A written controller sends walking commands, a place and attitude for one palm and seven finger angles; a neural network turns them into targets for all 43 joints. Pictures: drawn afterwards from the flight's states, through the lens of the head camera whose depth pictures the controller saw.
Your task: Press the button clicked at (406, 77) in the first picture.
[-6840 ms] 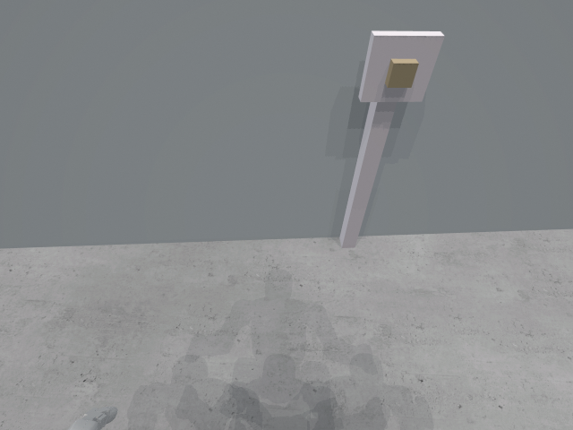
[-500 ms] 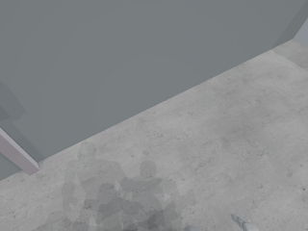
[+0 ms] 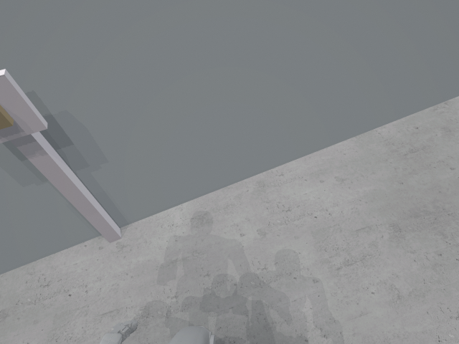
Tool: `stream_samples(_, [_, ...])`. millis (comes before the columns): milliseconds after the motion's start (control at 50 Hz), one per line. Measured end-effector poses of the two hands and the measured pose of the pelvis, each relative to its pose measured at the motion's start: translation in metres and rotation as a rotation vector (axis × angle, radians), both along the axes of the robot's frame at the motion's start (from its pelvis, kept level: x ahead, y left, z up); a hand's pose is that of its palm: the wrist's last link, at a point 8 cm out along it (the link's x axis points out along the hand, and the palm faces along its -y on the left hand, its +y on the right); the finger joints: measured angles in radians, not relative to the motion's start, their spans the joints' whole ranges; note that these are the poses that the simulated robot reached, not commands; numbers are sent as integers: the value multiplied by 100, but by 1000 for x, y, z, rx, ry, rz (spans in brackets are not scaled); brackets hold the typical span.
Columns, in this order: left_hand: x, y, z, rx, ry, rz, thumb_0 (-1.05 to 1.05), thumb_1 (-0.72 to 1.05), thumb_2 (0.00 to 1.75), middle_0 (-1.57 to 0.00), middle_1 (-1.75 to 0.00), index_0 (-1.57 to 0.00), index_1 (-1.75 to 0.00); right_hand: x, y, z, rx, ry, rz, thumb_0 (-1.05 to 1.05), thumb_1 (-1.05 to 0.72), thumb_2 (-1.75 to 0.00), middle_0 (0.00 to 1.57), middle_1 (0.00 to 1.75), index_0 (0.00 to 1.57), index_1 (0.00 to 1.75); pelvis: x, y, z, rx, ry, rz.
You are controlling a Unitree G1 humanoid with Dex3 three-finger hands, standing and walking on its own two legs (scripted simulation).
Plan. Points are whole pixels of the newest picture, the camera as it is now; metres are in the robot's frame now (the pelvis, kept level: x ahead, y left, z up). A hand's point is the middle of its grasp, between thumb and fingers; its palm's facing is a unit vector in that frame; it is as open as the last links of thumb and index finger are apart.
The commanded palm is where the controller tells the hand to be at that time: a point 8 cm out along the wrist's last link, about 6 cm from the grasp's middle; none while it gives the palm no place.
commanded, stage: turn to face it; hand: left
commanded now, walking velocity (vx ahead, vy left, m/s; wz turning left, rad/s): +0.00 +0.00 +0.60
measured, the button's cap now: out of the picture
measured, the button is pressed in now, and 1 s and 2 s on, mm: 0 0 0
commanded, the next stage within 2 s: take the last steps up to it in 0.64 s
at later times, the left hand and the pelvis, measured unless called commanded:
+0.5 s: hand out of the picture -0.03 +0.28 -0.18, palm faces +0.29 -0.92 -0.24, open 7.4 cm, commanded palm none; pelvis -0.01 +0.05 +0.00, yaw +14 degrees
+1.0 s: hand out of the picture -0.06 +0.19 -0.14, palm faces +0.43 -0.86 -0.26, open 7.3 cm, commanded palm none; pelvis +0.00 +0.01 +0.01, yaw +23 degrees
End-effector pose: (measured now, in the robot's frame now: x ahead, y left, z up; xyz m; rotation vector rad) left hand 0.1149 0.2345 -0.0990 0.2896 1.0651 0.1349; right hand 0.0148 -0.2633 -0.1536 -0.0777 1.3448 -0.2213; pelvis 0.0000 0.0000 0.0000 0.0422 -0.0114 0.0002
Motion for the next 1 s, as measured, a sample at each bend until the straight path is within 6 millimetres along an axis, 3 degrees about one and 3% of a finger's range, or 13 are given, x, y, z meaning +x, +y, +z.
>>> stream_samples(80, [-30, 4, -4, -12, 36, 71, 0, 90, 90, -20, -30, -21, -30, 19, -1, 5, -5, -3, 67, 1, -91, -90, 20, 30, 20, 30, -1, 0, 2, 8, -8, 57])
stream_samples(160, [-67, 17, -15, -30, 86, 155, 0, 90, 90, -20, -30, -21, -30, 51, 8, 10, -24, -23, 156, 1, -91, -90, 20, 30, 20, 30, -4, 6, 1, 3, -9, 111])
stream_samples(300, [-140, 60, -53, -69, 194, 319, 0, 90, 90, -20, -30, -21, -30, 125, 54, 20, -88, -163, 336, 1, -91, -90, 20, 30, 20, 30, -8, 36, -18, -38, 2, 194])
stream_samples(380, [-166, 79, -60, -72, 256, 375, 0, 90, 90, -20, -30, -20, -30, 146, 82, 35, -101, -239, 388, 0, -91, -90, 20, 30, 20, 30, -11, 46, -16, -40, -8, 205])
stream_samples(480, [-167, 86, -48, -86, 225, 397, 0, 91, 90, -20, -30, -20, -30, 145, 103, 46, -89, -256, 414, 0, -91, -90, 20, 30, 20, 30, -13, 54, -4, -59, -17, 238])
stream_samples(580, [-157, 82, -38, -86, 167, 406, 0, 91, 90, -20, -30, -20, -30, 131, 113, 38, -45, -223, 422, 0, -91, -90, 20, 30, 20, 30, -15, 53, 0, -56, -20, 267])
stream_samples(680, [-144, 66, -31, -76, 123, 407, 0, 91, 90, -20, -30, -20, -30, 106, 104, 22, -1, -156, 408, 0, -90, -90, 20, 30, 20, 30, -16, 41, -1, -42, -19, 296])
stream_samples(780, [-136, 40, -28, -48, 72, 413, 0, 90, 90, -20, -30, -20, -30, 84, 79, -4, 38, -75, 389, 0, -90, -90, 20, 30, 20, 30, -15, 20, -10, -19, -13, 322])
stream_samples(860, [-150, 16, -18, -56, 70, 445, 0, 90, 90, -20, -30, -20, -30, 73, 61, -6, 44, -5, 404, 1, -91, -90, 20, 30, 20, 30, -13, 11, -3, -12, -19, 357])
stream_samples(1000, [-200, -6, -9, -72, 161, 542, 0, 92, 90, -20, -30, -21, -30, 75, 44, 6, 28, 42, 434, 1, -91, -90, 20, 30, 20, 30, -4, 10, 11, 8, -12, 395])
